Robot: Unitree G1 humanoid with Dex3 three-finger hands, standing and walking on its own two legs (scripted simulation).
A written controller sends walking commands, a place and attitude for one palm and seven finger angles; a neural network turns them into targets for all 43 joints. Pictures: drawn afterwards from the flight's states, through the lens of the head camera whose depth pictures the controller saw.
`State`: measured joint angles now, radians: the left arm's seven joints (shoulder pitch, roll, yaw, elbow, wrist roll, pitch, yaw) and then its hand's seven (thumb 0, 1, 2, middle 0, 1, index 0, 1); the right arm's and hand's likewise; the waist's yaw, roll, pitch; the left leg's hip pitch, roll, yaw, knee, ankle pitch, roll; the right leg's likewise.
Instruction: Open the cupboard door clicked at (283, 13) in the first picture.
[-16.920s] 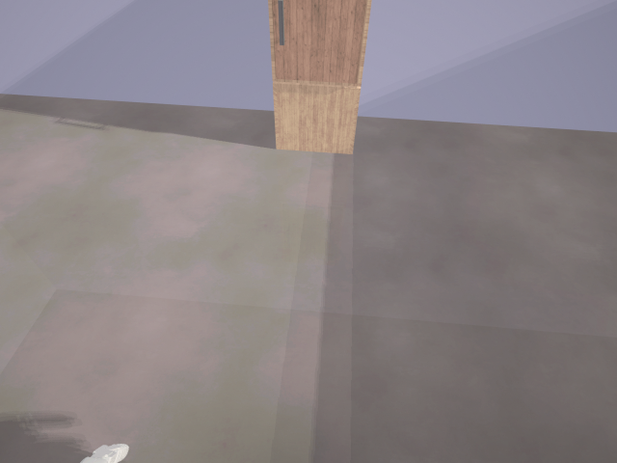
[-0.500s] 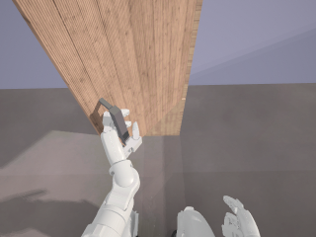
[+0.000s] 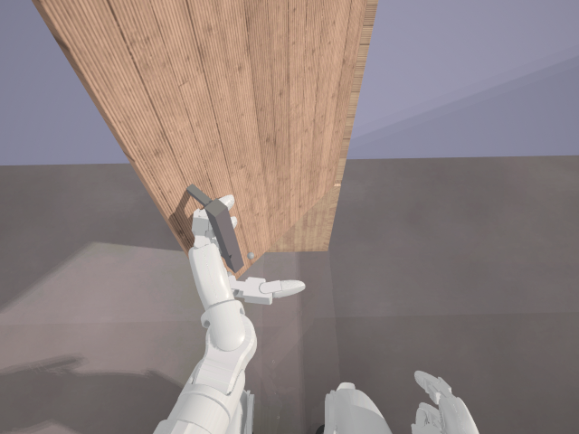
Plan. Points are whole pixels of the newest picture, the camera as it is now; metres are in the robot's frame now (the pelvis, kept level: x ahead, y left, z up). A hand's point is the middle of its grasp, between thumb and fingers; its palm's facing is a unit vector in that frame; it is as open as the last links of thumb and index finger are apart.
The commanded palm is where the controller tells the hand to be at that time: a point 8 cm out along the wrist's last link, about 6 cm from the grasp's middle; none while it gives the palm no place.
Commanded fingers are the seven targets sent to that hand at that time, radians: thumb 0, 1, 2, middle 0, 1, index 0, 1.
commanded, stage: open thumb and fingers to let go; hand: left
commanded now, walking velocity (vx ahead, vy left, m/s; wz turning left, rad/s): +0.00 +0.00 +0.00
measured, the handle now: (217, 232) +0.39 +0.11 +0.02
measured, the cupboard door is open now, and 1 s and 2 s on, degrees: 47 49 49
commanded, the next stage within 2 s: slide the hand sideways off the handle in 0.10 s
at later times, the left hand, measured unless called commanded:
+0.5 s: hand (237, 290) +0.30 +0.08 +0.02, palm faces -0.09 -0.99 +0.07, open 16.1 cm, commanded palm +0.28 +0.12 +0.01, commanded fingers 0.00 -0.50 0.30 -0.15 -0.30 -0.15 -0.30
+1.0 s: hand (212, 322) +0.26 +0.11 +0.02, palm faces -0.05 -1.00 +0.00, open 16.3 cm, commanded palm +0.24 +0.17 +0.01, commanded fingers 0.00 -0.50 0.30 -0.15 -0.30 -0.15 -0.30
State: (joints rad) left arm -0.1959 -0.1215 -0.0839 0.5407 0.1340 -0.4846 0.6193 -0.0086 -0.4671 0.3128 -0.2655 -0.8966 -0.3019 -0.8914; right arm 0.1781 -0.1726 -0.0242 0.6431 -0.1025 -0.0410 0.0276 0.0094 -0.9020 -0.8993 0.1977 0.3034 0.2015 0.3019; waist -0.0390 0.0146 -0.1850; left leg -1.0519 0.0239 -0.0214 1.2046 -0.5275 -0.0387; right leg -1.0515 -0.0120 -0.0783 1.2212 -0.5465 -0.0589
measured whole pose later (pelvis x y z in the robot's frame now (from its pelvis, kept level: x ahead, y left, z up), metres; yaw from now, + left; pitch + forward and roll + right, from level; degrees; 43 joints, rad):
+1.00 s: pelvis -0.01 +0.03 -0.02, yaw +0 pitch +20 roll -1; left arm 0.13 0.05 -0.17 0.17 -0.02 -0.47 0.09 -0.01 -0.50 0.30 -0.15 -0.31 -0.15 -0.30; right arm 0.19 -0.20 0.02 0.48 -0.02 0.00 0.02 0.01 -0.90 -0.90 0.20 0.30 0.20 0.30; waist 0.01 0.02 -0.18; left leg -1.10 0.01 -0.01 1.31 -0.56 0.01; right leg -1.08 -0.03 -0.06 1.29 -0.56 -0.02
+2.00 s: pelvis +0.01 +0.03 +0.03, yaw +0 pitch +12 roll -2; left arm 0.54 0.24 0.08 -0.27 -0.23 -0.29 -0.15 -0.01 -0.48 0.31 -0.15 -0.30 -0.15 -0.30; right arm 0.29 -0.23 0.02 0.40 0.04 -0.06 -0.07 0.01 -0.90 -0.90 0.20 0.30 0.20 0.30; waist 0.00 0.04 -0.17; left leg -0.80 0.02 -0.04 1.12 -0.53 0.00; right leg -0.76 0.00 -0.09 1.06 -0.51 -0.02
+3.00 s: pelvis +0.04 +0.04 +0.11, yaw -2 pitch -4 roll -1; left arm 0.48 0.33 0.32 -0.39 -0.06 -0.05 0.10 0.01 0.87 0.89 -0.20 -0.30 -0.21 -0.30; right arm 0.21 -0.23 0.03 0.63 0.00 -0.12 -0.08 0.01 -0.90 -0.90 0.20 0.30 0.20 0.30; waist 0.07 0.06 0.01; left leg -0.10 0.01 0.03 0.43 -0.27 0.02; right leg -0.09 0.00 -0.03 0.39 -0.24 0.00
